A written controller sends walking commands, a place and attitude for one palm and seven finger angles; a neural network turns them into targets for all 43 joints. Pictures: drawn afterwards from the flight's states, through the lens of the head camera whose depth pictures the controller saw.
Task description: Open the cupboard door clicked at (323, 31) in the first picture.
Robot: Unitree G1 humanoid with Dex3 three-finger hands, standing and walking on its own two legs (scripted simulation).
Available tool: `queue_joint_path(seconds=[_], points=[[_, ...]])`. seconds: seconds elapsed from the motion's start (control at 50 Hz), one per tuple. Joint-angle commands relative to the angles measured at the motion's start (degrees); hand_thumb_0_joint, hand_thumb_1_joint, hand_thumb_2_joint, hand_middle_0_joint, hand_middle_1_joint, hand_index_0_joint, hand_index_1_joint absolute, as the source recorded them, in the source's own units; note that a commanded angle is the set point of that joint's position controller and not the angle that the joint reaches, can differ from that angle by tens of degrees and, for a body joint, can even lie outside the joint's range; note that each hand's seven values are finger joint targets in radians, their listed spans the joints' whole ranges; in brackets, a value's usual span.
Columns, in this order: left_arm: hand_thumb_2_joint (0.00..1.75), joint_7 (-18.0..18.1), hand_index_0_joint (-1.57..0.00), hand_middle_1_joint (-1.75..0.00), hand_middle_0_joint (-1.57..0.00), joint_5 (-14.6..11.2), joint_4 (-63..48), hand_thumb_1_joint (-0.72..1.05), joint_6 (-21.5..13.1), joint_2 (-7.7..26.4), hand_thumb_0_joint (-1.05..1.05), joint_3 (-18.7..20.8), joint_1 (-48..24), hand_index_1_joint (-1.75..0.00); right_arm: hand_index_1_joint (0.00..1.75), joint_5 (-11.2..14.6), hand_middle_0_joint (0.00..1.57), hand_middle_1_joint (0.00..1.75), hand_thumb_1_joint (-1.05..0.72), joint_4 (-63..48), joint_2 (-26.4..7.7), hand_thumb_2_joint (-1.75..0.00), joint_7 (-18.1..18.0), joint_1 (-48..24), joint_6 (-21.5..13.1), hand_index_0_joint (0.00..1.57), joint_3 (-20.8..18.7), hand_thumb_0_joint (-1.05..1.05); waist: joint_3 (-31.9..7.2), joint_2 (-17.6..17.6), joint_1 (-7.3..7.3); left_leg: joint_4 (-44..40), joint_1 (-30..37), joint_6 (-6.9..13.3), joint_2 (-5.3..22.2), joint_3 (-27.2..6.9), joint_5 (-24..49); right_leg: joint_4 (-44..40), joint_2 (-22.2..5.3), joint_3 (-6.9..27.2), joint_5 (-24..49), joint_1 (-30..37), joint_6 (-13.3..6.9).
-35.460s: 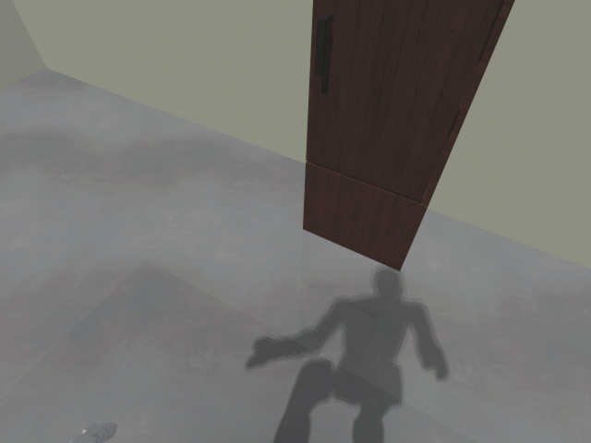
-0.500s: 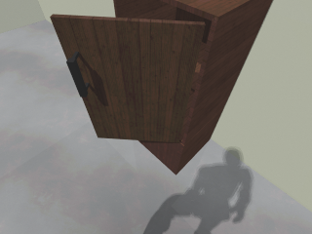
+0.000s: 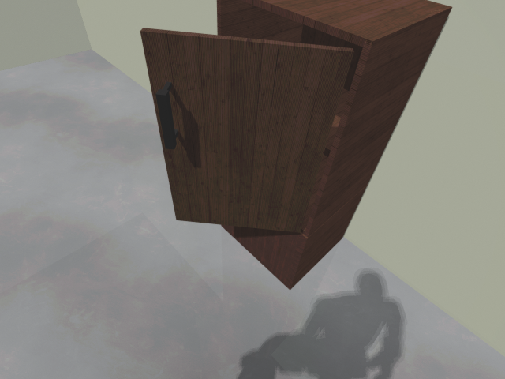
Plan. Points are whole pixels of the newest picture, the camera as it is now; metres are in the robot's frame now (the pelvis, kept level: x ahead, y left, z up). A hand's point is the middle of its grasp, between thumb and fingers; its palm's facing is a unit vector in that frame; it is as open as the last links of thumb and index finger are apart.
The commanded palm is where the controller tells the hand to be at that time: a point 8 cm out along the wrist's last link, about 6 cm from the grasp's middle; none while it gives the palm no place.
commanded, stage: shuffle to correct the standing spot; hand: left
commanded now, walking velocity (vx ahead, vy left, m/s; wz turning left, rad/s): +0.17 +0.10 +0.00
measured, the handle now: (169, 116) +0.62 +0.23 +0.08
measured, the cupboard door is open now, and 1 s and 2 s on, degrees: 41 41 41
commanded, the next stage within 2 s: come to a stop and stand still in 0.80 s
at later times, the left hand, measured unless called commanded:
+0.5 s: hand out of the picture +0.00 +0.20 -0.17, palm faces +0.03 -0.99 -0.13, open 7.4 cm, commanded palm none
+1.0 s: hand out of the picture +0.01 +0.25 -0.19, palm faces +0.04 -0.99 -0.13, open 7.4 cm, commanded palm none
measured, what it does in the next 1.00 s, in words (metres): steps to the left: right foot, then left foot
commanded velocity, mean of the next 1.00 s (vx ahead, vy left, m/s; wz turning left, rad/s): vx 0.15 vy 0.01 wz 0.00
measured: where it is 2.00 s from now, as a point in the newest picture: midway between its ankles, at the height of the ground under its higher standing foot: outside the picture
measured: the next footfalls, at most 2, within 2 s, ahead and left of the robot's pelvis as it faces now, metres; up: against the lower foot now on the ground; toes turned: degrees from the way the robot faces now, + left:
right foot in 0.60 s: +0.04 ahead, -0.07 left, +0.00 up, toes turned -8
left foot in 0.92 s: +0.12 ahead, +0.18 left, +0.00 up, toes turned +2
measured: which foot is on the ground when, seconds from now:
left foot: down 0.00-0.60, up 0.62-0.90, down 0.92-1.00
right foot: down 0.00-0.26, up 0.28-0.58, down 0.60-0.92, up 0.94-1.00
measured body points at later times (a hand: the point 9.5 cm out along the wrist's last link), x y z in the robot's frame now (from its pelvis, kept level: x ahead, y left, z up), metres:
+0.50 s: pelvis +0.00 +0.04 +0.01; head -0.01 +0.05 +0.46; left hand +0.00 +0.25 -0.16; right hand -0.02 -0.17 -0.15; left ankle +0.08 +0.09 -0.73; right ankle -0.01 -0.07 -0.69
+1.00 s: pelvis +0.06 +0.08 -0.01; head +0.08 +0.11 +0.44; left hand +0.01 +0.30 -0.18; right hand +0.09 -0.15 -0.14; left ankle +0.12 +0.20 -0.73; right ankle +0.01 -0.04 -0.70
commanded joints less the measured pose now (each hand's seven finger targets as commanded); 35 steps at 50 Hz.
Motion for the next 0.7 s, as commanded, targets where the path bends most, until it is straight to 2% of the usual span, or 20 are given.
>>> queue_joint_path(seconds=[0.0,0.06,0.12,0.14,0.18,0.2,0.22,0.24,0.26,0.28,0.32,0.36,0.44,0.52,0.54,0.56,0.58,0.6,0.62,0.68], points=[[0.9,0.0,-0.2,-0.3,-0.2,0.1,-0.5,0.9,-0.9,3.8,0.0,0.7,7.1,-0.3,0.3,-0.1,0.2,0.3,-0.9,-2.5,-8.0,-0.9,-0.3,0.7,-0.8,0.2,-1.4,0.0,3.2,3.6,0.93,-13.1,-0.1,0.3,4.6,-9.1,-23.4,-6.7,-0.6,2.5,-11.9,-6.0,-3.1],[0.9,-0.2,-0.2,-0.3,-0.2,0.1,0.8,0.9,-0.8,4.6,0.0,1.3,9.2,-0.3,0.3,-0.1,0.2,0.3,-0.9,-2.2,-6.6,-0.9,0.0,0.7,-0.1,0.2,-1.3,0.0,5.6,-0.7,1.28,-6.3,-1.9,-0.5,1.2,-5.7,-21.5,-11.0,-3.3,7.6,-19.2,-8.5,-5.0],[0.9,-0.1,-0.2,-0.3,-0.2,-0.2,0.6,0.9,-1.1,6.7,0.0,2.6,5.7,-0.3,0.3,-0.3,0.2,0.3,-0.9,-1.7,-4.2,-0.9,0.0,3.5,0.1,0.2,-1.4,0.0,6.3,-8.7,-1.12,9.5,1.4,-1.7,-1.8,-0.3,-11.8,-18.2,-10.1,15.2,-24.4,-14.6,-8.0],[0.9,0.0,-0.2,-0.3,-0.2,-0.3,-0.1,0.9,-1.3,6.8,0.0,2.8,3.5,-0.3,0.3,-0.3,0.2,0.3,-0.9,-1.3,-3.9,-0.9,0.0,5.0,-0.2,0.2,-1.5,0.0,5.9,-8.7,-2.18,10.4,3.5,-1.4,-1.1,-0.5,-10.4,-17.7,-10.9,14.7,-22.6,-16.4,-8.3],[0.9,-0.2,-0.2,-0.3,-0.2,-0.1,-0.3,0.9,-1.3,5.7,0.0,2.5,2.5,-0.3,0.3,0.1,0.2,0.3,-0.9,-0.6,-3.7,-0.9,0.1,8.1,-1.3,0.2,-1.1,0.0,6.4,-3.8,-3.03,1.7,7.6,-0.9,-0.2,-1.8,-12.8,-10.6,-7.1,8.9,-20.1,-17.9,-6.4],[0.9,-0.4,-0.2,-0.3,-0.2,-0.1,0.0,0.9,-1.0,4.3,0.0,2.3,3.4,-0.3,0.3,-0.1,0.2,0.3,-0.9,0.0,-5.2,-0.9,-0.1,9.7,-1.6,0.2,-1.4,0.0,6.7,2.8,-2.88,-4.7,7.9,0.3,2.3,-7.3,-19.7,-3.6,-3.1,5.4,-19.9,-19.2,-5.1],[0.9,-0.5,-0.2,-0.3,-0.2,0.1,-0.3,0.9,-0.6,2.1,0.0,2.0,4.6,-0.3,0.3,-0.4,0.2,0.3,-0.9,0.5,-8.2,-0.9,-0.5,11.8,-1.6,0.2,-2.1,0.0,8.1,13.4,-3.15,-14.4,6.6,2.7,8.8,-17.9,-31.9,8.1,2.2,-1.6,-18.0,-21.1,-3.6],[0.9,-0.4,-0.2,-0.3,-0.2,0.5,-0.5,0.9,-0.6,0.3,0.0,1.6,4.7,-0.3,0.3,-0.7,0.2,0.3,-0.9,0.8,-9.9,-0.9,-0.8,13.1,-1.7,0.2,-2.5,0.0,8.7,17.8,-2.96,-23.4,4.8,6.0,14.9,-29.4,-41.5,21.0,4.3,-4.0,-13.6,-22.5,-3.4],[0.9,-0.6,-0.2,-0.3,-0.2,0.6,0.0,0.9,-0.7,-0.1,0.0,1.4,5.0,-0.3,0.3,-0.4,0.2,0.3,-0.9,0.7,-9.5,-0.9,-0.8,10.5,-1.8,0.2,-2.3,0.0,8.4,13.0,-1.46,-25.1,1.1,8.1,16.5,-31.0,-41.2,30.4,1.6,-0.7,-10.5,-21.4,-4.4],[0.9,-0.8,-0.2,-0.3,-0.2,0.5,0.6,0.9,-1.1,-0.7,0.0,1.4,6.1,-0.3,0.3,-0.2,0.2,0.3,-0.9,-0.1,-8.6,-0.9,-0.7,7.5,-2.1,0.2,-2.1,0.0,6.3,8.9,0.08,-24.6,-2.1,8.9,16.2,-27.8,-37.2,33.9,0.0,-0.4,-8.2,-19.3,-4.6],[0.9,-1.2,-0.2,-0.3,-0.2,0.5,1.6,0.9,-1.3,-1.6,0.0,1.5,7.4,-0.3,0.3,0.0,0.2,0.3,-0.9,0.1,-6.3,-0.9,-0.8,5.6,-3.2,0.2,-1.3,0.0,4.9,8.2,1.54,-23.8,-3.3,8.4,13.2,-20.3,-26.6,33.7,-1.4,-1.3,-3.0,-17.3,-3.8],[0.9,-1.4,-0.2,-0.3,-0.2,0.5,1.6,0.9,-1.3,-2.2,0.0,1.5,6.9,-0.3,0.3,0.1,0.2,0.3,-0.9,0.8,-5.5,-0.9,-1.1,7.0,-3.8,0.2,-1.2,0.0,2.7,6.7,0.8,-22.8,0.2,8.4,12.1,-16.5,-20.9,29.1,-1.4,-2.3,-2.6,-16.4,-3.4],[0.9,-1.3,-0.2,-0.3,-0.2,0.4,0.2,0.9,-1.0,-3.3,0.0,1.5,5.2,-0.3,0.3,-0.3,0.2,0.3,-0.9,1.4,-5.7,-0.9,-1.3,8.3,-3.4,0.2,-1.6,0.0,2.9,4.8,0.05,-24.2,0.1,9.0,13.0,-16.1,-22.5,15.8,-0.2,-4.0,-7.0,-10.6,-3.7],[0.9,-0.9,-0.2,-0.3,-0.2,0.3,2.9,0.9,-1.0,-3.5,0.0,2.2,13.1,-0.3,0.3,-0.4,0.2,0.3,-0.9,1.5,-5.8,-0.9,-1.1,5.7,-2.2,0.2,-2.0,0.0,3.8,5.2,3.35,-21.6,-7.2,5.1,9.7,-12.7,-26.8,-3.1,2.9,-6.3,-4.0,5.5,-5.1],[0.9,-0.5,-0.2,-0.3,-0.2,0.4,4.0,0.9,-1.1,-2.4,0.0,2.8,15.9,-0.3,0.3,-0.1,0.2,0.3,-0.9,1.2,-4.3,-0.9,-0.7,4.5,-2.0,0.2,-2.0,0.0,6.2,1.3,4.7,-16.2,-13.5,3.0,7.1,-9.5,-27.9,-9.1,0.7,-3.2,-5.2,11.2,-6.1],[0.9,0.0,-0.2,-0.3,-0.2,0.9,4.2,0.9,-1.3,0.8,0.0,3.5,17.5,-0.3,0.3,0.5,0.2,0.3,-0.9,0.0,-1.8,-0.9,-0.4,3.2,-1.7,0.2,-1.7,0.0,8.8,-9.3,5.61,-1.1,-22.6,0.1,1.0,-2.7,-25.3,-17.9,-9.9,12.0,-19.2,12.4,-10.2],[0.9,0.4,-0.2,-0.3,-0.2,0.8,2.8,0.9,-1.5,5.2,0.0,4.5,15.7,-0.3,0.3,0.2,0.2,0.3,-0.9,-2.5,-1.2,-0.9,-0.1,1.4,-1.6,0.2,-1.8,0.0,10.9,-17.8,4.84,16.0,-26.4,-1.3,-2.3,1.9,-18.4,-28.4,-23.9,28.7,-30.6,6.2,-15.3],[0.9,0.7,-0.2,-0.3,-0.2,-0.1,1.6,0.9,-2.8,3.5,0.0,4.0,10.4,-0.3,0.3,-0.7,0.2,0.3,-0.9,-2.3,-4.0,-0.9,0.4,-0.5,-1.3,0.2,-2.5,0.0,12.3,-9.5,2.2,24.3,-23.1,-0.3,1.3,-3.4,-12.5,-29.6,-22.6,27.0,-27.8,-2.5,-14.7],[0.9,0.8,-0.2,-0.3,-0.2,-0.2,0.6,0.9,-3.7,2.9,0.0,3.7,6.8,-0.3,0.3,-0.6,0.2,0.3,-0.9,-1.8,-2.6,-0.9,0.9,1.7,-1.2,0.2,-2.5,0.0,10.4,-5.8,-0.2,28.0,-21.7,-0.4,1.9,-3.7,-9.1,-28.8,-20.4,22.9,-23.8,-3.4,-13.4],[0.9,0.1,-0.2,-0.3,-0.2,-0.2,0.1,0.9,-5.3,1.4,0.0,2.8,4.7,-0.3,0.3,-0.3,0.2,0.3,-0.9,-0.9,-1.3,-0.9,1.6,4.4,-1.5,0.2,-2.3,0.0,6.8,-4.7,-1.39,28.1,-17.9,-1.5,2.7,-1.6,-1.8,-24.1,-13.3,7.9,-4.3,-1.2,-10.3]])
